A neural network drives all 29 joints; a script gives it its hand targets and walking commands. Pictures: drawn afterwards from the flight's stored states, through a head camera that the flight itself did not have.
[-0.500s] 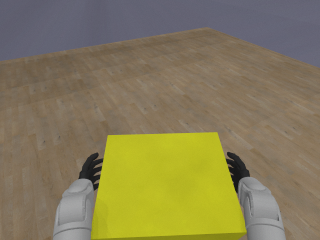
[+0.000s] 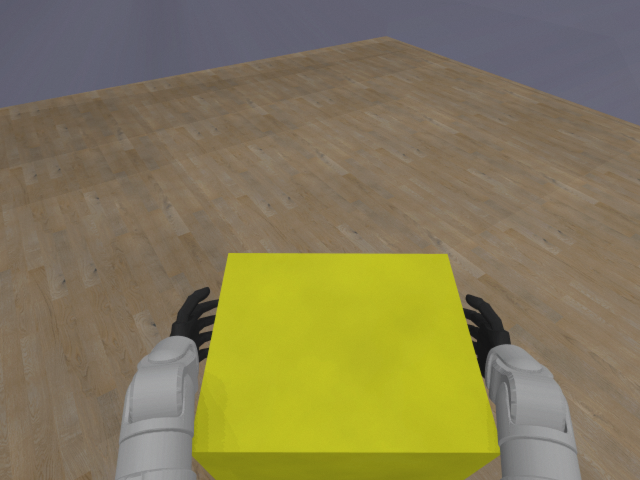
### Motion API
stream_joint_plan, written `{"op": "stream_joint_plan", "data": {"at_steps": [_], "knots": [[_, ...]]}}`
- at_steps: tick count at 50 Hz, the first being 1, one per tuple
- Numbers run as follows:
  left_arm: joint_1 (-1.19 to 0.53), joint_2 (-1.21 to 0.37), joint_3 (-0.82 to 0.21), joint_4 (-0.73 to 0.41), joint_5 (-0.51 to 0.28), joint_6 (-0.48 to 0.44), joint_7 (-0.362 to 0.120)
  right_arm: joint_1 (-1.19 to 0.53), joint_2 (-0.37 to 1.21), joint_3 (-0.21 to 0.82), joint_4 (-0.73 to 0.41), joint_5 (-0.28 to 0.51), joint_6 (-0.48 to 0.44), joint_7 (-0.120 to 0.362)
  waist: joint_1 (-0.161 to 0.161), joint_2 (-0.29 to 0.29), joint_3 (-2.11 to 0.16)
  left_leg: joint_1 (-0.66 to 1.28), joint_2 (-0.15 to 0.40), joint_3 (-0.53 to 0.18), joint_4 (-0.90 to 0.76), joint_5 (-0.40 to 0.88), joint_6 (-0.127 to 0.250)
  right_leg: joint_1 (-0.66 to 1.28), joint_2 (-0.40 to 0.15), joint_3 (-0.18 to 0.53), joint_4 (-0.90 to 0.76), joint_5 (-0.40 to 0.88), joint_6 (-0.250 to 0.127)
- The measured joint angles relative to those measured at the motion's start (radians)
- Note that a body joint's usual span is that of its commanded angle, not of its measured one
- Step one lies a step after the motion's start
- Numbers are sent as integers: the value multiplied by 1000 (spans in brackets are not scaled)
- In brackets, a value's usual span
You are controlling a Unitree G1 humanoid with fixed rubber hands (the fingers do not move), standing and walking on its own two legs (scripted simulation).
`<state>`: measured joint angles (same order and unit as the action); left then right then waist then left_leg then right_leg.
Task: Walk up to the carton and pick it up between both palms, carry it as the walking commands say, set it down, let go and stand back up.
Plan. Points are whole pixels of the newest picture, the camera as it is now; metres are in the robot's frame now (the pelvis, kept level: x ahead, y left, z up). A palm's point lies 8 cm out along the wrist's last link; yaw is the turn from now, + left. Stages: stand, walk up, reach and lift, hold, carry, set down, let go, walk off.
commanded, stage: reach and lift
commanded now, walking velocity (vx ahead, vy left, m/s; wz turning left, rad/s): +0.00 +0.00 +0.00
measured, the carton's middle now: (336, 380) +0.28 +0.00 -0.02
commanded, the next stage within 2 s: hold in 0.76 s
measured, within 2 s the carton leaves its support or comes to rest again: neither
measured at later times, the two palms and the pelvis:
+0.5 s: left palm (190, 348) +0.28 +0.19 +0.04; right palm (496, 363) +0.28 -0.20 +0.04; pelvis +0.01 +0.00 +0.00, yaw +0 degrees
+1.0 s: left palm (184, 350) +0.28 +0.19 +0.05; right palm (494, 366) +0.28 -0.19 +0.05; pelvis +0.00 +0.00 +0.00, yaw +0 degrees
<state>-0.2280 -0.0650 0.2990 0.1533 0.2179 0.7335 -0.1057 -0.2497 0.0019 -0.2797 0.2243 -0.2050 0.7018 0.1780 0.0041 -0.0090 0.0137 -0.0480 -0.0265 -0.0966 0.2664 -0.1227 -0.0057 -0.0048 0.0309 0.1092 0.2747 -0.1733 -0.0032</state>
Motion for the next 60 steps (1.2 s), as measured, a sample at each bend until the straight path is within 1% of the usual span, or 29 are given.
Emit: {"op": "stream_joint_plan", "data": {"at_steps": [11,26,60], "knots": [[29,3,-15,-21,-9,-5,-4,39,6,12,-45,0,6,-3,-15,1,-7,7,0,3,-16,-1,3,8,-2,3,-22,3,1],[86,7,-34,-77,-27,0,-4,95,13,37,-104,13,13,-12,-17,1,-2,23,0,1,-27,-2,2,25,-2,1,-34,3,-1],[30,27,-20,3,-25,-11,-10,60,27,17,-55,9,12,-36,-9,-1,-1,15,-4,1,10,-10,5,18,-2,-3,1,-4,2]]}}
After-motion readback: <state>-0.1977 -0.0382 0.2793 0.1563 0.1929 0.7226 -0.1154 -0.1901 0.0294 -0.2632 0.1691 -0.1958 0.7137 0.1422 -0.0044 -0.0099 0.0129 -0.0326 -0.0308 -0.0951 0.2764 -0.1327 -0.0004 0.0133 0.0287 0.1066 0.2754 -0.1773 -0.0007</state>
